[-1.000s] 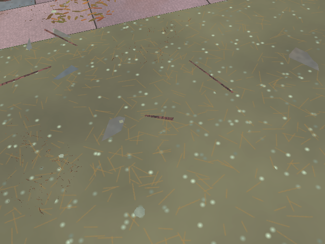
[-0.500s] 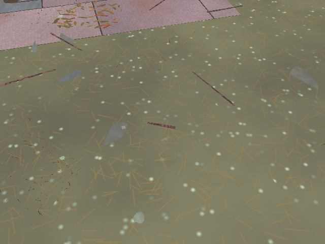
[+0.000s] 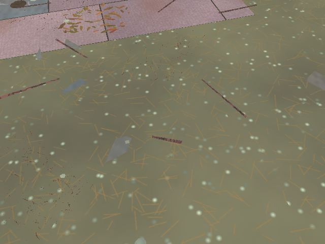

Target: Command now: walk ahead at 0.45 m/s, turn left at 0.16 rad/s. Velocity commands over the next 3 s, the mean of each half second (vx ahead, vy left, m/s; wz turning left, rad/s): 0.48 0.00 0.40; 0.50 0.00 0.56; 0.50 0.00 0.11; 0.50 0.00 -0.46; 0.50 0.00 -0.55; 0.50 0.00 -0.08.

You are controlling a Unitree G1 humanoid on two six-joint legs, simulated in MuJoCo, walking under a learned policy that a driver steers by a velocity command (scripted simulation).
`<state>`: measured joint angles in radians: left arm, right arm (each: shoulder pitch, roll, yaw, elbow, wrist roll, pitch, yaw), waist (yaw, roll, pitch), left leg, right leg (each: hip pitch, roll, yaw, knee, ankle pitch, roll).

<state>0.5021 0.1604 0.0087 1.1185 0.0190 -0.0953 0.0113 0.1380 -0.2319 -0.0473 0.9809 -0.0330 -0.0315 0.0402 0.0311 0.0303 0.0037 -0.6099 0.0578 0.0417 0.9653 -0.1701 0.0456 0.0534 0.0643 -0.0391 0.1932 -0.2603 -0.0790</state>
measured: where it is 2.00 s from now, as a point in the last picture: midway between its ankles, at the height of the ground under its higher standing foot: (94, 150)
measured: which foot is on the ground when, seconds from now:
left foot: up 0.00-0.20, down 0.22-0.76, up 0.78-1.00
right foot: down 0.00-0.22, up 0.24-0.74, down 0.76-1.00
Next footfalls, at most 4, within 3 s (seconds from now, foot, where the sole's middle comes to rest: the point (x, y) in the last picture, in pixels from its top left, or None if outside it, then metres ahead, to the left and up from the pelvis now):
0.22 left None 0.28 0.09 -0.78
0.76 right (174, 213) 0.65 0.03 -0.78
1.26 left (103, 196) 0.72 0.35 -0.78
1.80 right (111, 138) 1.06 0.36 -0.78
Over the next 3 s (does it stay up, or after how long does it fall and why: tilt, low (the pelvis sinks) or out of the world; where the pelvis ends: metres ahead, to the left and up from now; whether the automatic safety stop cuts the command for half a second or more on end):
stays up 1.50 0.45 0.00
